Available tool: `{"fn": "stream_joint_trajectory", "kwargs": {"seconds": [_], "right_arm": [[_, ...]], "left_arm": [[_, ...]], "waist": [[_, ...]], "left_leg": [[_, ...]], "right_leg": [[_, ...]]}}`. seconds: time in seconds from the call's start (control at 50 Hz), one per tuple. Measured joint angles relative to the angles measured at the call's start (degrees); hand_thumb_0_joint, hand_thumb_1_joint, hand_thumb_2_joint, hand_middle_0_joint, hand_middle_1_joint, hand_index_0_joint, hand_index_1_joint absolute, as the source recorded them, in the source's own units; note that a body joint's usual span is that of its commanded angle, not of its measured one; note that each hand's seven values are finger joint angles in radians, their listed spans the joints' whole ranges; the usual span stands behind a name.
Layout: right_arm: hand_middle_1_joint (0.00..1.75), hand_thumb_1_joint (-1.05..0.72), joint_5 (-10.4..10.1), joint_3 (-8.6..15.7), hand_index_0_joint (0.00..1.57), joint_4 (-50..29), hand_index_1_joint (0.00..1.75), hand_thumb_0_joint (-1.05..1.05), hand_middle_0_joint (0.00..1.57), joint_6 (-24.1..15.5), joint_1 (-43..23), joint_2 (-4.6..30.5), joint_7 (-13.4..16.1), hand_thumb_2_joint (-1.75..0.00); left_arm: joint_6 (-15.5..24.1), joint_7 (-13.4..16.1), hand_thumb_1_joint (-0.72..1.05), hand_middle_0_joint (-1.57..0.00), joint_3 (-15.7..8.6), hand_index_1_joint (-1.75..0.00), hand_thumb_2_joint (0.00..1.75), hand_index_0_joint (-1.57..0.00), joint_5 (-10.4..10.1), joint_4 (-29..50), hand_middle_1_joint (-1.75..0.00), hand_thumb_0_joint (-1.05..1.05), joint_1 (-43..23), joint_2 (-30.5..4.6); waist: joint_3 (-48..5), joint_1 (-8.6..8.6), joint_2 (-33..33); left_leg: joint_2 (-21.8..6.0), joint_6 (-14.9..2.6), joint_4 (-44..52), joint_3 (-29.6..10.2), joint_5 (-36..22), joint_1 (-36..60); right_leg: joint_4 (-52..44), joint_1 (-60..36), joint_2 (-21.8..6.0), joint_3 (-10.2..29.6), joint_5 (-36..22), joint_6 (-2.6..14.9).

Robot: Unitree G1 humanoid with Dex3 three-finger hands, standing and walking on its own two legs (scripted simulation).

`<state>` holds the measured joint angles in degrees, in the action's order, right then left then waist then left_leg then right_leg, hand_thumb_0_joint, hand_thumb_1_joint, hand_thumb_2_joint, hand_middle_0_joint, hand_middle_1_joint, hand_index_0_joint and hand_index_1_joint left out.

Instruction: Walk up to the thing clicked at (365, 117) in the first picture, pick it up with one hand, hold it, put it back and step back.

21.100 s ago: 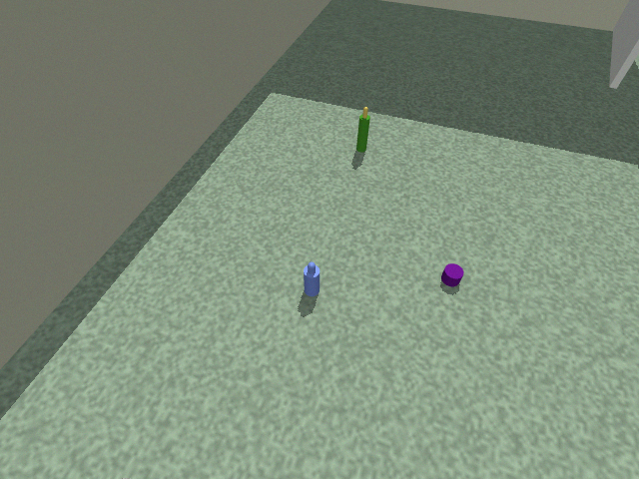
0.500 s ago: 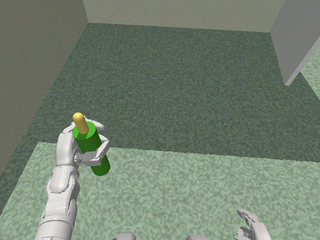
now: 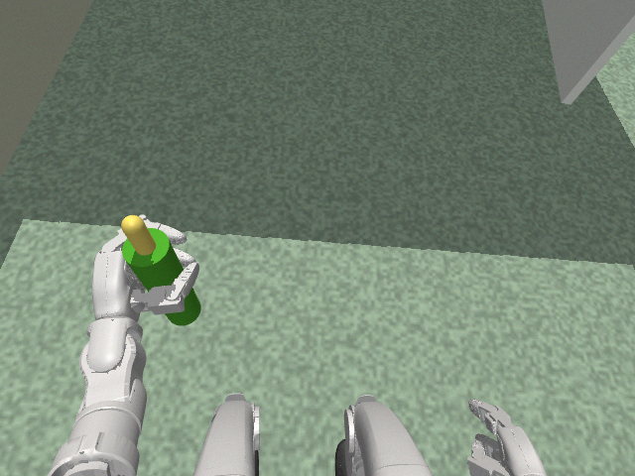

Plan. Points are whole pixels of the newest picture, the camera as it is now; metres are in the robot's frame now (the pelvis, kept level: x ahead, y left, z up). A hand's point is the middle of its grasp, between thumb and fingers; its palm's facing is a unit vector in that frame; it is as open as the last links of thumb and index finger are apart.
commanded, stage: crouch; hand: left
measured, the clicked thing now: (162, 274) +0.36 +0.19 -0.02
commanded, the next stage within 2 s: lower in 1.34 s
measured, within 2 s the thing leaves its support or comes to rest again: neither
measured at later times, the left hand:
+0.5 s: hand (200, 307) +0.39 +0.19 -0.25, palm faces +0.12 -0.99 -0.01, open 7.0 cm
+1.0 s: hand (205, 316) +0.41 +0.20 -0.37, palm faces +0.12 -0.99 +0.00, open 7.0 cm
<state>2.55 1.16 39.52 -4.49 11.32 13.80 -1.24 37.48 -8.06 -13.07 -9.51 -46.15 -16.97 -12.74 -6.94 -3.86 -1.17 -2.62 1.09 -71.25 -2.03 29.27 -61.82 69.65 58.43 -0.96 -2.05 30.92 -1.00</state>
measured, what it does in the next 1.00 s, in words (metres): lowers itself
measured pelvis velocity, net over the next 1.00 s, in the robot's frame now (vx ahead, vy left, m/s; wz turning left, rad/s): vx -0.06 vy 0.00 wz -0.10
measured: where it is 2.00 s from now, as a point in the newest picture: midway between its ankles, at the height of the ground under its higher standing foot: outside the picture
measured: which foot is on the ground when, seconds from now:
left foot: down 0.00-1.00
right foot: down 0.00-1.00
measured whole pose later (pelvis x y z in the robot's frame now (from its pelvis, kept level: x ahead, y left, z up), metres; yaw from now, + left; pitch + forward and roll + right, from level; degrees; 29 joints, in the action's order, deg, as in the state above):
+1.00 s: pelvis -0.06 +0.00 -0.32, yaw -6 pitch +30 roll -6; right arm 7.6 -4.5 42.1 -0.3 5.3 15.7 -4.9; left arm 43.3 -9.8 -28.6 -5.4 -64.7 -39.2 -26.1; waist -3.7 -9.6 -2.3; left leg -2.2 1.9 -134.6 -8.3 38.0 -127.1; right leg 132.0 122.2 1.0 -3.6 40.1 -1.3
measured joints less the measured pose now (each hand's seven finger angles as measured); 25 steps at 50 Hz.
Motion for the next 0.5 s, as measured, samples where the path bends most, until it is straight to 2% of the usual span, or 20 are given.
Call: {"fn": "stream_joint_trajectory", "kwargs": {"seconds": [0.06,0.14,0.32,0.42,0.5], "right_arm": [[0.3,-0.89,0.4,-0.1,0.2,-0.2,0.3,0.01,0.2,0.1,-0.3,0.5,-0.5,-0.9],[0.3,-0.89,1.0,-0.3,0.2,-0.2,0.3,0.01,0.2,0.8,-1.6,0.7,-1.0,-0.89],[0.3,-0.9,2.2,-1.4,0.2,0.8,0.3,0.01,0.2,1.8,-4.6,-0.7,-2.1,-0.9],[0.3,-0.9,2.9,-2.2,0.21,1.5,0.3,0.01,0.2,1.9,-5.8,-1.0,-2.6,-0.9],[0.3,-0.9,3.5,-2.7,0.21,1.6,0.3,0.01,0.2,2.2,-5.7,-0.6,-3.2,-0.9]], "left_arm": [[2.7,-0.6,0.0,-0.91,-1.1,-1.1,1.1,-0.88,-0.3,-2.8,-1.11,0.03,-2.5,-0.4],[4.6,-0.8,0.0,-0.91,-2.6,-1.1,1.1,-0.88,0.6,-4.7,-1.11,0.03,-4.8,-1.2],[5.5,0.3,0.0,-0.91,-5.6,-1.1,1.1,-0.88,1.1,-6.6,-1.11,0.03,-9.4,-2.9],[6.5,0.1,0.0,-0.91,-6.9,-1.1,1.1,-0.88,2.2,-11.8,-1.11,0.03,-15.1,-5.4],[6.7,0.0,0.0,-0.91,-9.1,-1.1,1.11,-0.88,3.0,-14.6,-1.11,0.03,-18.3,-6.6]], "waist": [[-2.5,-0.49,0.2],[-4.0,-0.84,0.6],[-3.8,-0.6,1.0],[-3.1,-1.43,0.6],[-2.5,-2.52,0.2]], "left_leg": [[-0.1,0.07,-8.1,-0.4,2.7,-9.0],[-0.2,-0.08,-17.7,-0.9,5.6,-19.5],[-0.1,-0.07,-32.1,-1.6,7.7,-36.7],[-0.1,0.22,-39.1,-2.4,7.8,-44.5],[0.0,0.47,-44.6,-3.1,8.0,-50.1]], "right_leg": [[8.0,8.9,0.1,0.0,2.8,-0.11],[17.5,19.2,0.2,0.0,5.7,-0.13],[32.4,36.4,0.4,0.2,8.2,0.01],[39.4,44.1,0.6,0.0,8.6,0.21],[44.9,49.5,0.8,-0.3,8.8,0.32]]}}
